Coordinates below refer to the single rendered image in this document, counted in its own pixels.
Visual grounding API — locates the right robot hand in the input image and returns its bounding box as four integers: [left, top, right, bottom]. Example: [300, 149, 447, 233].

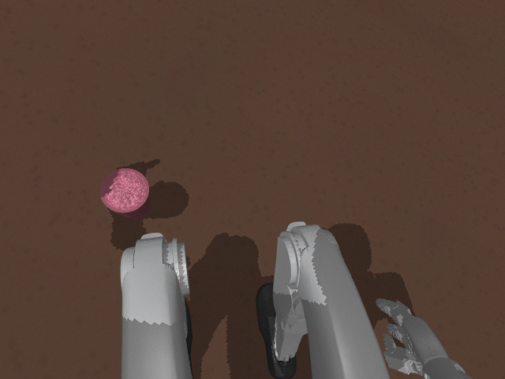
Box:
[376, 298, 449, 376]

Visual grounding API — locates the cup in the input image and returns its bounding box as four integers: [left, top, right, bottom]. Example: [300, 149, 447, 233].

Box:
[100, 168, 151, 219]

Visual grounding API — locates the right robot arm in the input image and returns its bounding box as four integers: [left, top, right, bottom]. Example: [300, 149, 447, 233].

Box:
[422, 358, 473, 379]

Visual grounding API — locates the right robot foot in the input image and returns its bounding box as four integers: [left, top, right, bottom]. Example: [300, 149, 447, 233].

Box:
[256, 283, 297, 379]

